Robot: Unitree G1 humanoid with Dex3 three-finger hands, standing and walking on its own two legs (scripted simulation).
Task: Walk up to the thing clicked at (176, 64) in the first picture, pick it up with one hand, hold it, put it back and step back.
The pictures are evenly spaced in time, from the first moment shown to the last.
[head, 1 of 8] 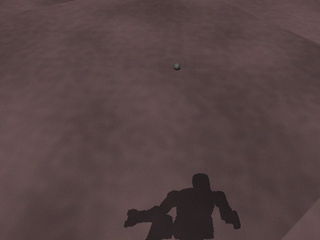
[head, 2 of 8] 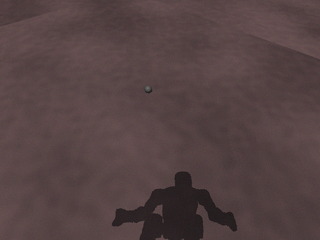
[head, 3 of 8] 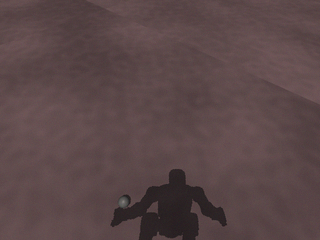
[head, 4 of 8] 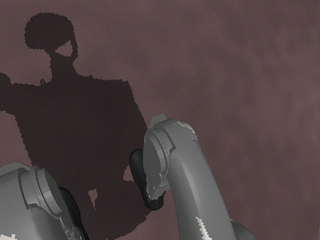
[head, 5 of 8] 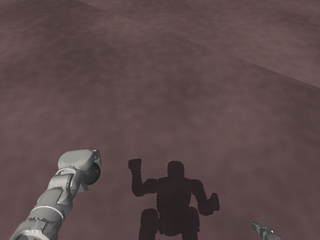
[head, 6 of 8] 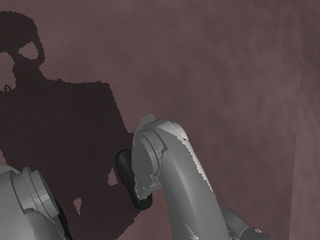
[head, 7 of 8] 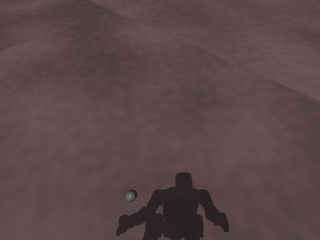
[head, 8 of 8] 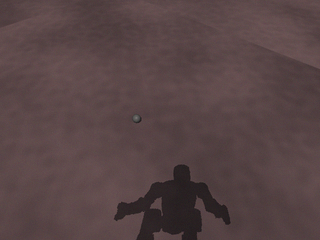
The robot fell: no
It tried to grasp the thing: yes
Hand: left
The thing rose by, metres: 0.68
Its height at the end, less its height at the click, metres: +0.00
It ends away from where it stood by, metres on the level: 0.01
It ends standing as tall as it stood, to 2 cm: yes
